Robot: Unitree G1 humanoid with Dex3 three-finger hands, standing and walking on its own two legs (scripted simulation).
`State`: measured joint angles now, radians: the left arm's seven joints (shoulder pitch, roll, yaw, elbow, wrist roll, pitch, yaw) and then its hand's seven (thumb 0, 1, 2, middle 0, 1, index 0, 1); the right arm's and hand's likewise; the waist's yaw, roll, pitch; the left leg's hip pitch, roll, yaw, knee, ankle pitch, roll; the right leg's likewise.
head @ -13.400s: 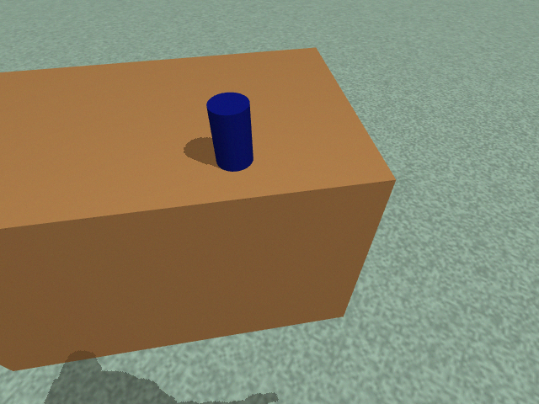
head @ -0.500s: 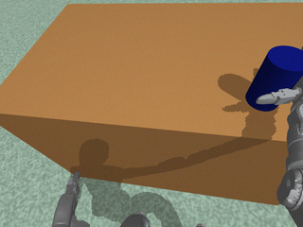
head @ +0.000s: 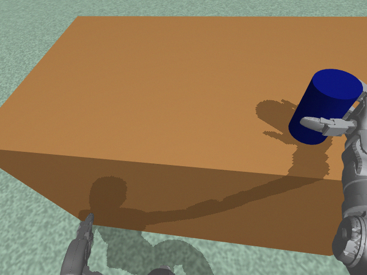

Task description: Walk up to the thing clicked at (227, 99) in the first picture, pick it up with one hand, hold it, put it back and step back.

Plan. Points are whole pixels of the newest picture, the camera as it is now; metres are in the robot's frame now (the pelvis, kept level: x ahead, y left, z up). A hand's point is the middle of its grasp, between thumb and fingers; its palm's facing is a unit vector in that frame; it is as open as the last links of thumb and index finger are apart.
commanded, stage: close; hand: right
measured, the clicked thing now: (320, 109) +0.48 -0.24 +0.09
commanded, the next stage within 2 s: settle in 0.24 s
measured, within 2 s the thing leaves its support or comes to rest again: leaves its support in 0.86 s
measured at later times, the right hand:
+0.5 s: hand (339, 119) +0.43 -0.26 +0.11, palm faces +0.28 +0.96 +0.03, open 11.6 cm
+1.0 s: hand (341, 125) +0.40 -0.25 +0.13, palm faces +0.29 +0.96 -0.05, open 11.8 cm
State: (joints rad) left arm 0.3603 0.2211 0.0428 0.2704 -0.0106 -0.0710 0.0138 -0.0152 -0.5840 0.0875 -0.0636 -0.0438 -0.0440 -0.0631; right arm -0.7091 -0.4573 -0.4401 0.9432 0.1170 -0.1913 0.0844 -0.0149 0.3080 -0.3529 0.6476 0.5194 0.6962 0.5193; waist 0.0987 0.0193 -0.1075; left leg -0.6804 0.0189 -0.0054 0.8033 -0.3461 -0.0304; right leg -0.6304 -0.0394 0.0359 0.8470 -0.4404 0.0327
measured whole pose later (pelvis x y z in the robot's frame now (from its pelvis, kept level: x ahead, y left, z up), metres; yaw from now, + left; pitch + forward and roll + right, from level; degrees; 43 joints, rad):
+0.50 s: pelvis +0.01 +0.00 +0.00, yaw +0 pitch +11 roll +0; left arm 0.33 0.23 0.07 0.29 -0.03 -0.01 0.01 -0.02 -0.56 0.08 -0.07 -0.05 -0.05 -0.06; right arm -0.53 -0.39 -0.46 0.67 0.14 -0.08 0.10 -0.03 0.44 -0.79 0.62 0.86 0.65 0.87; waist 0.07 0.01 -0.12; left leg -0.63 0.02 -0.01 0.78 -0.35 -0.03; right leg -0.57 -0.04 0.03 0.81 -0.44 0.03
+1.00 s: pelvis -0.01 +0.00 +0.01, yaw +0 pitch +6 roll +0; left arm 0.30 0.22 0.05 0.36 -0.02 -0.08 0.07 -0.02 -0.56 0.07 -0.07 -0.05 -0.06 -0.06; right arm -0.49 -0.39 -0.39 0.65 0.12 -0.01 0.04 -0.04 0.55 -0.92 0.59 0.98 0.64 0.99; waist 0.06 0.00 -0.09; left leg -0.54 0.02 -0.02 0.73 -0.31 -0.03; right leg -0.47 -0.04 0.02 0.76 -0.40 0.03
